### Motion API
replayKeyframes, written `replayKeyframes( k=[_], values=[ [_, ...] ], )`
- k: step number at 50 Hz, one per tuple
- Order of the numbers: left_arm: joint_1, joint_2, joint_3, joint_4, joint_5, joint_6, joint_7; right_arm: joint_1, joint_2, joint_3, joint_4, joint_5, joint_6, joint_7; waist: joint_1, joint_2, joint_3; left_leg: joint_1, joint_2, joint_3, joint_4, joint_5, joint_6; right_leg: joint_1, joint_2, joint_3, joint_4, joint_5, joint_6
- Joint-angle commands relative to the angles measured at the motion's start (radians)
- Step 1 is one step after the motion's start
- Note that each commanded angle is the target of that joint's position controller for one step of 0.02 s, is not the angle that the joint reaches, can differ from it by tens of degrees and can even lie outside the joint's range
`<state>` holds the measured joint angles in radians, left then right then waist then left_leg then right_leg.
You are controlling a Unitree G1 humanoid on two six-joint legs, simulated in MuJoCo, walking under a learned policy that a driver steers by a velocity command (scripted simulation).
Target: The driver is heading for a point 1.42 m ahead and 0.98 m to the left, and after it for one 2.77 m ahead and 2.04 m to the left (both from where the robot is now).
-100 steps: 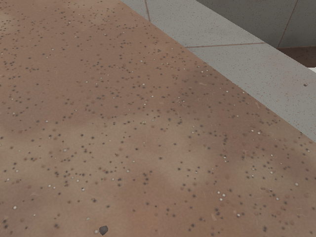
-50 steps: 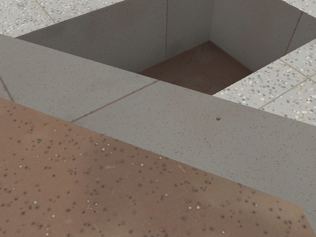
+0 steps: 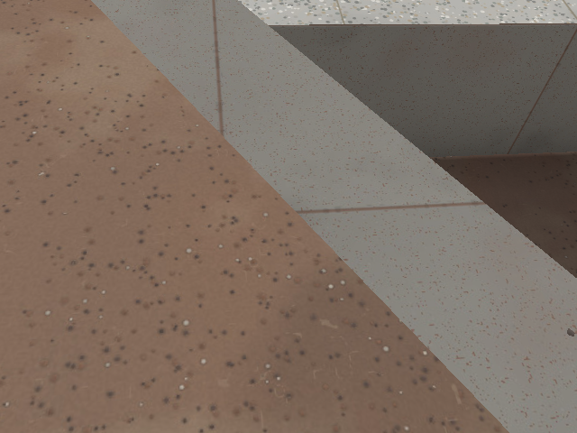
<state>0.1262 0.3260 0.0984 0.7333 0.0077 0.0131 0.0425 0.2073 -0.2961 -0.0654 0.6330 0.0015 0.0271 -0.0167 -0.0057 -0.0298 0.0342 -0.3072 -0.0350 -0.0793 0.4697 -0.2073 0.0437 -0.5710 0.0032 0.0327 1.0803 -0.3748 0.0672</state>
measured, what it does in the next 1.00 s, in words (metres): steps on the spot, turning left: right foot, then left foot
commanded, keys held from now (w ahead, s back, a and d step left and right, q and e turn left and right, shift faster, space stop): q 1.00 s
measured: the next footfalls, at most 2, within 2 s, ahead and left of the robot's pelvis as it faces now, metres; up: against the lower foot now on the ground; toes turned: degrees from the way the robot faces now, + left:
right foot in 0.28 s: +0.07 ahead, -0.13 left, +0.00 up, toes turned +15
left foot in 0.70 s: -0.02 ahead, +0.12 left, +0.00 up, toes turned +27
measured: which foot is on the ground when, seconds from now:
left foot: down 0.00-0.28, up 0.30-0.68, down 0.70-1.00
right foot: up 0.00-0.26, down 0.28-0.70, up 0.72-1.00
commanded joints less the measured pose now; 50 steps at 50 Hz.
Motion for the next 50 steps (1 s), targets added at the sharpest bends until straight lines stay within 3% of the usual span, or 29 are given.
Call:
replayKeyframes(
  k=[1, 5, 10, 12, 13, 14, 15, 16, 17, 18, 19, 22, 26, 31, 33, 34, 35, 36, 37, 38, 39, 40, 41, 44, 50],
  values=[
    [-0.035, 0.054, 0.008, -0.076, -0.004, -0.018, -0.001, -0.02, -0.17, -0.048, -0.074, 0.006, -0.012, -0.017, -0.001, 0.161, -0.135, 0.196, 0.224, -0.261, -0.109, 0.317, 0.175, -0.051, 0.0, 0.043, -0.111, 0.044, 0.011],
    [-0.059, 0.052, 0.003, -0.084, -0.01, -0.026, -0.015, -0.022, -0.193, -0.058, -0.084, 0.005, -0.001, -0.017, -0.016, 0.187, -0.121, 0.15, 0.214, -0.334, -0.104, 0.209, 0.182, 0.047, 0.023, 0.054, -0.278, 0.023, 0.011],
    [-0.034, 0.065, 0.009, -0.086, -0.02, -0.045, -0.035, -0.048, -0.195, -0.061, -0.096, 0.015, 0.01, -0.005, -0.011, 0.203, -0.128, 0.148, 0.194, -0.443, -0.071, 0.269, 0.173, 0.168, 0.05, 0.06, -0.46, 0.005, -0.011],
    [0.018, 0.064, 0.014, -0.071, -0.019, -0.053, -0.042, -0.081, -0.187, -0.059, -0.103, 0.029, 0.016, -0.008, 0.029, 0.194, -0.136, 0.127, 0.153, -0.444, -0.029, 0.264, 0.134, 0.287, 0.049, 0.042, -0.662, 0.137, -0.034],
    [0.047, 0.088, 0.023, -0.062, -0.013, -0.053, -0.04, -0.076, -0.167, -0.054, -0.107, 0.032, 0.017, -0.012, 0.034, 0.166, -0.149, 0.062, 0.115, -0.418, 0.01, 0.165, 0.091, 0.397, -0.01, 0.065, -0.732, 0.245, -0.057],
    [0.063, 0.151, 0.035, -0.071, 0.004, -0.047, -0.034, -0.032, -0.116, -0.04, -0.108, 0.019, 0.016, -0.011, 0.008, -0.006, -0.178, -0.069, 0.028, -0.306, 0.185, -0.113, 0.033, 0.522, -0.205, 0.226, -0.749, 0.347, -0.133],
    [0.044, 0.207, 0.045, -0.065, 0.033, -0.038, -0.036, -0.017, -0.13, -0.048, -0.133, 0.027, 0.006, -0.01, -0.024, -0.268, -0.114, -0.27, -0.122, -0.101, 0.374, -0.429, -0.028, 0.497, -0.379, 0.455, -0.784, 0.531, -0.305],
    [0.007, 0.151, 0.031, -0.093, 0.032, -0.043, -0.032, 0.003, -0.215, -0.075, -0.111, 0.007, -0.002, -0.01, -0.014, -0.181, -0.103, -0.292, -0.041, -0.1, 0.606, -0.428, -0.074, 0.45, -0.432, 0.459, -0.783, 0.539, -0.367],
    [-0.042, 0.097, 0.015, -0.107, 0.022, -0.043, -0.025, 0.015, -0.238, -0.089, -0.086, 0.015, 0.002, -0.006, -0.031, -0.117, -0.09, -0.285, -0.024, -0.092, 0.687, -0.359, -0.088, 0.422, -0.368, 0.351, -0.769, 0.504, -0.329],
    [-0.077, 0.077, 0.008, -0.115, 0.011, -0.04, -0.02, 0.035, -0.213, -0.088, -0.061, 0.017, 0.015, -0.009, -0.042, -0.085, -0.07, -0.287, -0.017, -0.077, 0.729, -0.302, -0.107, 0.413, -0.297, 0.259, -0.758, 0.451, -0.281],
    [-0.083, 0.068, 0.003, -0.116, -0.003, -0.038, -0.015, 0.035, -0.19, -0.082, -0.058, 0.014, 0.024, -0.01, -0.03, -0.087, -0.056, -0.319, -0.013, -0.069, 0.77, -0.249, -0.122, 0.426, -0.274, 0.214, -0.754, 0.45, -0.268],
    [-0.029, 0.081, 0.002, -0.104, 0.005, -0.023, -0.003, -0.022, -0.128, -0.06, -0.089, 0.028, 0.028, -0.001, 0.012, -0.114, -0.05, -0.338, 0.01, 0.005, 0.694, -0.187, -0.148, 0.471, -0.238, 0.108, -0.763, 0.495, -0.279],
    [0.007, 0.13, 0.019, -0.094, 0.003, -0.008, -0.005, -0.076, -0.099, -0.041, -0.126, 0.018, 0.024, 0.011, 0.051, -0.138, -0.09, -0.273, 0.064, 0.05, 0.485, -0.202, -0.153, 0.542, -0.283, 0.069, -0.752, 0.53, -0.297],
    [-0.007, 0.17, 0.032, -0.084, -0.021, -0.008, -0.027, -0.049, -0.114, -0.045, -0.134, 0.021, 0.032, 0.028, 0.038, -0.16, -0.098, -0.098, 0.057, 0.126, 0.25, -0.169, -0.105, 0.491, -0.313, 0.015, -0.717, 0.548, -0.275],
    [-0.026, 0.167, 0.032, -0.078, -0.043, -0.011, -0.03, 0.007, -0.111, -0.052, -0.119, 0.021, 0.036, 0.034, -0.007, -0.143, -0.102, 0.017, 0.034, 0.156, 0.054, -0.036, -0.057, 0.459, -0.303, -0.024, -0.641, 0.508, -0.225],
    [0.01, 0.137, 0.024, -0.06, -0.046, -0.015, -0.032, 0.049, -0.13, -0.063, -0.104, 0.018, 0.035, 0.029, -0.02, -0.098, -0.114, 0.133, 0.015, 0.141, -0.046, 0.065, -0.023, 0.396, -0.271, -0.069, -0.559, 0.431, -0.169],
    [0.051, 0.087, 0.01, -0.055, -0.017, -0.018, -0.036, 0.092, -0.21, -0.087, -0.106, 0.019, 0.031, 0.016, -0.017, 0.097, -0.137, 0.315, 0.142, -0.058, -0.092, 0.363, 0.035, 0.212, -0.189, -0.162, -0.342, 0.198, -0.076],
    [0.006, 0.035, -0.014, -0.119, 0.031, -0.021, -0.034, 0.079, -0.32, -0.1, -0.139, -0.001, 0.019, 0.008, -0.001, 0.371, -0.133, 0.382, 0.408, -0.435, -0.082, 0.634, 0.238, -0.088, -0.038, -0.165, -0.077, -0.297, 0.008],
    [-0.079, 0.089, 0.003, -0.129, 0.012, -0.023, -0.023, 0.111, -0.261, -0.086, -0.136, -0.028, -0.007, 0.02, -0.085, 0.247, -0.196, 0.321, 0.43, -0.453, -0.112, 0.561, 0.328, -0.098, -0.026, -0.002, 0.093, -0.326, 0.007],
    [-0.085, 0.111, 0.01, -0.128, -0.009, -0.018, -0.02, 0.072, -0.233, -0.071, -0.122, -0.027, -0.024, 0.021, -0.053, 0.2, -0.15, 0.278, 0.373, -0.358, -0.119, 0.472, 0.282, -0.105, -0.044, 0.025, 0.135, -0.248, -0.009],
    [-0.064, 0.113, 0.015, -0.11, -0.01, -0.014, -0.015, 0.016, -0.209, -0.066, -0.118, -0.008, -0.029, 0.016, -0.023, 0.157, -0.118, 0.246, 0.311, -0.293, -0.12, 0.376, 0.221, -0.103, -0.059, 0.033, 0.108, -0.16, -0.016],
    [-0.056, 0.122, 0.019, -0.101, -0.001, -0.011, -0.009, -0.026, -0.185, -0.056, -0.123, 0.009, -0.026, 0.01, -0.009, 0.149, -0.1, 0.224, 0.279, -0.265, -0.12, 0.347, 0.186, -0.1, -0.064, 0.038, 0.074, -0.095, -0.014],
    [-0.041, 0.121, 0.021, -0.095, 0.004, -0.009, -0.009, -0.05, -0.18, -0.048, -0.127, 0.011, -0.022, 0.004, 0.007, 0.159, -0.101, 0.18, 0.254, -0.241, -0.123, 0.373, 0.177, -0.054, -0.049, 0.03, 0.078, -0.044, -0.006],
    [-0.013, 0.093, 0.013, -0.084, -0.004, -0.011, -0.015, -0.051, -0.176, -0.043, -0.127, 0.001, -0.018, -0.007, 0.016, 0.16, -0.128, 0.179, 0.224, -0.232, -0.125, 0.369, 0.182, -0.012, -0.018, 0.025, 0.017, 0.029, 0.011],
    [-0.064, 0.072, 0.001, -0.102, -0.007, -0.017, -0.021, -0.036, -0.203, -0.053, -0.117, 0.004, -0.007, -0.012, -0.014, 0.178, -0.105, 0.163, 0.206, -0.332, -0.11, 0.189, 0.185, 0.049, 0.013, 0.053, -0.247, 0.024, 0.019]
  ],
)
